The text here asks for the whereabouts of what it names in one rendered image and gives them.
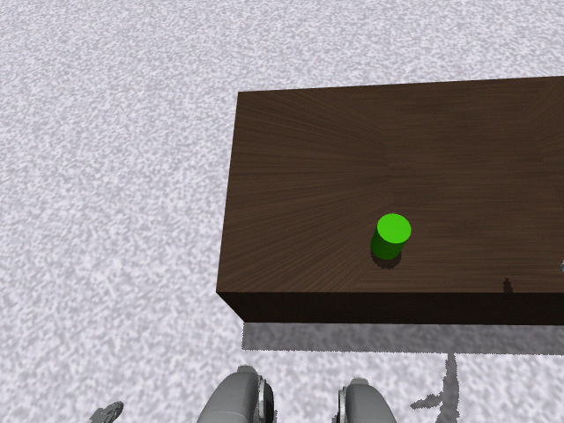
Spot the can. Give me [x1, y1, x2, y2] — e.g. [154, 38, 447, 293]
[370, 213, 412, 260]

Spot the left robot hand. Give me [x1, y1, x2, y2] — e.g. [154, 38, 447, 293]
[88, 401, 123, 423]

